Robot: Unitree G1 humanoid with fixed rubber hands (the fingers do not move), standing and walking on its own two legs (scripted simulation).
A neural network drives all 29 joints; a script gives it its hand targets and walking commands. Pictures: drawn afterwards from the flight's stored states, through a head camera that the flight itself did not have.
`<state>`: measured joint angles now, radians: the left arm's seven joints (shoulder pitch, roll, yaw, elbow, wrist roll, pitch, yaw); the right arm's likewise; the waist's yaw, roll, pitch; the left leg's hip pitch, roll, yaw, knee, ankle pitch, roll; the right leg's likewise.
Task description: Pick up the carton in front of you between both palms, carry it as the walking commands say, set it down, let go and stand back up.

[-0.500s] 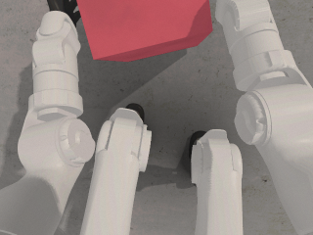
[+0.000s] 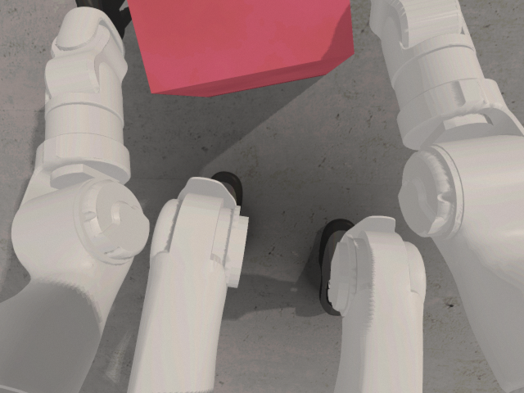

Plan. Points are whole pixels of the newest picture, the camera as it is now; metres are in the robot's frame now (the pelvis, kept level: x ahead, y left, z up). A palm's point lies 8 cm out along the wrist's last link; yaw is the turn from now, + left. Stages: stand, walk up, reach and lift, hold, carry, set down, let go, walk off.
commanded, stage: set down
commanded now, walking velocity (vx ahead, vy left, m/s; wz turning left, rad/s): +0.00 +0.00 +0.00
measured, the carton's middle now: (246, 1) +0.53 +0.14 -0.27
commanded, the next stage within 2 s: let go in 1.46 s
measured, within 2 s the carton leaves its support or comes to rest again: neither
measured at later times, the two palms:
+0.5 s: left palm out of the picture +0.48 +0.34 -0.18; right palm out of the picture +0.60 -0.02 -0.18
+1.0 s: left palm out of the picture +0.48 +0.34 -0.01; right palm out of the picture +0.61 -0.01 -0.01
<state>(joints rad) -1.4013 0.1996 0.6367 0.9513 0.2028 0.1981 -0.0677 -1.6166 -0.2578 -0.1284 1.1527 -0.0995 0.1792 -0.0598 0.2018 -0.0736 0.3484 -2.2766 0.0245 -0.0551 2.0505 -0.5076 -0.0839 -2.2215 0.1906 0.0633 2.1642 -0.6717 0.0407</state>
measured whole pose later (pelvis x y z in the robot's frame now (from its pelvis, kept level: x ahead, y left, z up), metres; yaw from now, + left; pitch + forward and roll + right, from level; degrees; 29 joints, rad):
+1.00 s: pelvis -0.01 +0.02 +0.09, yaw +1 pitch +46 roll -2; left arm -1.32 0.25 0.44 0.84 -0.06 0.25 0.08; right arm -1.54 -0.39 -0.10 1.03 0.01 0.28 -0.04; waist 0.21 -0.05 0.10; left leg -2.13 -0.02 -0.04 1.72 -0.39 -0.02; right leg -2.03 0.08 0.05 1.81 -0.58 0.05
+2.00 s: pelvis +0.06 +0.04 +0.33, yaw +3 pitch +27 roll -1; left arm -0.34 0.23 0.18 0.55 0.03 0.10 -0.15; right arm -0.44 -0.09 -0.20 0.57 -0.13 0.13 -0.10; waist 0.11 0.00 0.00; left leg -1.02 -0.03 -0.03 0.76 -0.21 0.02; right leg -0.93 0.03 0.09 0.80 -0.34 0.05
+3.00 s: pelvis +0.12 +0.01 +0.38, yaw +5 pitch -2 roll +0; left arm 0.18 0.23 0.02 0.40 0.04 0.18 0.00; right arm 0.20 -0.20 -0.01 0.50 -0.03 0.08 0.02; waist 0.01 -0.02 0.06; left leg -0.22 -0.02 -0.07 0.48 -0.23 -0.02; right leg -0.11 0.02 0.05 0.47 -0.34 -0.01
